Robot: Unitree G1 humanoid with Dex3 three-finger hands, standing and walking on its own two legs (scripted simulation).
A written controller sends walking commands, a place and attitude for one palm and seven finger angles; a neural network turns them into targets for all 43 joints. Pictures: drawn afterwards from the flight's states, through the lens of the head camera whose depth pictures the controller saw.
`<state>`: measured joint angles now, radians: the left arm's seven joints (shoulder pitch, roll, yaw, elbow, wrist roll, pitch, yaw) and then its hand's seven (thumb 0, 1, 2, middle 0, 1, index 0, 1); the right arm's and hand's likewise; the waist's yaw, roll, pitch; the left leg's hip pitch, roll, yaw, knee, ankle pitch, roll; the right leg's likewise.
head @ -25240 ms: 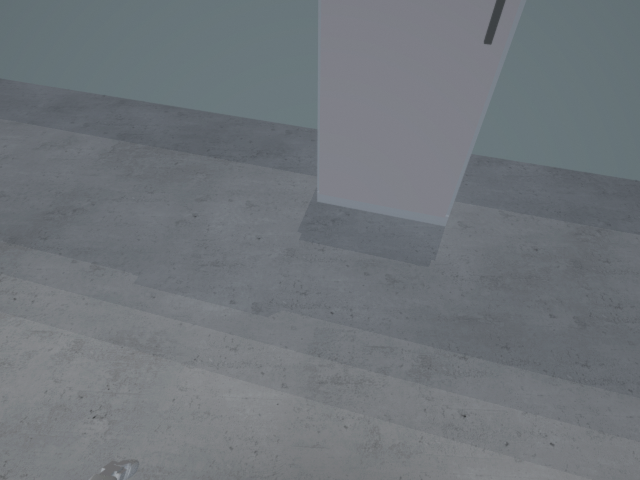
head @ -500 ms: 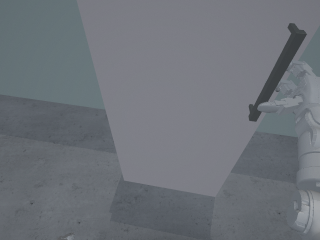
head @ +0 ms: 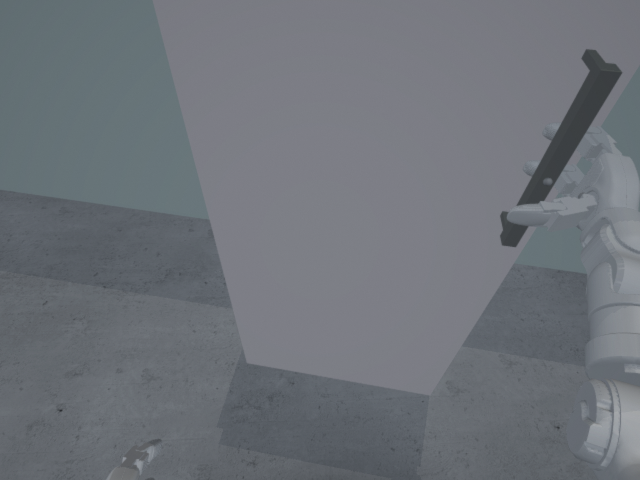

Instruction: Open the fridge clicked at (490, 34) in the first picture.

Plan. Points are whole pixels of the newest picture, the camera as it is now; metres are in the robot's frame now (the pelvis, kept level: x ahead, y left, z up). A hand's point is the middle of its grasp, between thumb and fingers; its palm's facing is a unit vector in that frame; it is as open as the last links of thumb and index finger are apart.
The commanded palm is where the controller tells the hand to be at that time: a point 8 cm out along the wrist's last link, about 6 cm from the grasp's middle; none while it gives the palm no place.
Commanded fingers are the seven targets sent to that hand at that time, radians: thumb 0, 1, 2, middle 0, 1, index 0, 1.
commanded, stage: slide the fingers in behind the handle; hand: right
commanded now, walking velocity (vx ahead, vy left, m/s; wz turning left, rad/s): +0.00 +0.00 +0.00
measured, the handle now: (544, 161) +0.49 -0.23 +0.19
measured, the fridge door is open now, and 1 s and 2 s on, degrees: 0 0 0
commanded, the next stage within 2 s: grip the handle and tug to test in 0.28 s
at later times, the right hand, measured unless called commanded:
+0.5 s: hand (546, 182) +0.43 -0.21 +0.20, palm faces +0.10 +0.99 +0.02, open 13.8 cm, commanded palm +0.41 -0.26 +0.19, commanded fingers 0.00 0.17 -0.44 0.34 1.25 0.34 1.25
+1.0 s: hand (543, 180) +0.44 -0.21 +0.19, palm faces +0.10 +0.99 +0.02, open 6.5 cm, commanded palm +0.41 -0.25 +0.19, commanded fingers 0.00 -0.90 -0.90 0.45 1.40 0.45 1.40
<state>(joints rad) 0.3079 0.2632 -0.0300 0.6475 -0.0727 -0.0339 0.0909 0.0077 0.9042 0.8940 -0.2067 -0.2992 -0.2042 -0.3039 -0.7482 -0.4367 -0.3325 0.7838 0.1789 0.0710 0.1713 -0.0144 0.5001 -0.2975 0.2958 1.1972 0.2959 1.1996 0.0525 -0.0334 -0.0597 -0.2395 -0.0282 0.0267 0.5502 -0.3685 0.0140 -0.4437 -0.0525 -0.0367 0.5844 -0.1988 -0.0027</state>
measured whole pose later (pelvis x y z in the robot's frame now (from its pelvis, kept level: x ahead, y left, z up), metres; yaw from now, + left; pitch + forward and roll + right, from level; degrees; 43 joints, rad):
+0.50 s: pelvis +0.00 +0.00 +0.00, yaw +0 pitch +2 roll +1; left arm 0.31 0.26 -0.03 0.65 -0.07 -0.03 0.09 0.01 0.90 0.89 -0.21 -0.30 -0.20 -0.30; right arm -0.71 -0.40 -0.31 0.69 0.18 0.09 0.15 -0.01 0.46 -0.32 0.30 1.20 0.30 1.21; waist 0.04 -0.03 -0.06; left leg -0.22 -0.02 0.02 0.53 -0.36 0.01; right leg -0.42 -0.05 -0.04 0.58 -0.20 -0.01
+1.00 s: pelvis -0.01 +0.00 +0.00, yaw +0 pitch +3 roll +1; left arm 0.32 0.27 -0.03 0.67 -0.07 -0.03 0.09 0.01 0.90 0.89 -0.21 -0.30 -0.20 -0.30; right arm -0.77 -0.42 -0.31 0.80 0.18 0.07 0.15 0.00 -0.55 -0.75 0.41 1.35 0.41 1.35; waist 0.06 -0.03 -0.05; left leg -0.23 -0.03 0.03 0.54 -0.36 0.01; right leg -0.44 -0.05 -0.03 0.57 -0.18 -0.01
